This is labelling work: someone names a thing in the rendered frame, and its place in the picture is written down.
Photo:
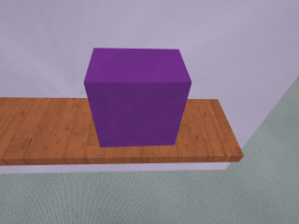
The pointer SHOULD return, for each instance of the carton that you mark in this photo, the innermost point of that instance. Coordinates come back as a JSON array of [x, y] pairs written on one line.
[[137, 96]]

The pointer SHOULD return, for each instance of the table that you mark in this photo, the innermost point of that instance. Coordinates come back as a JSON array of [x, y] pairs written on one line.
[[61, 131]]

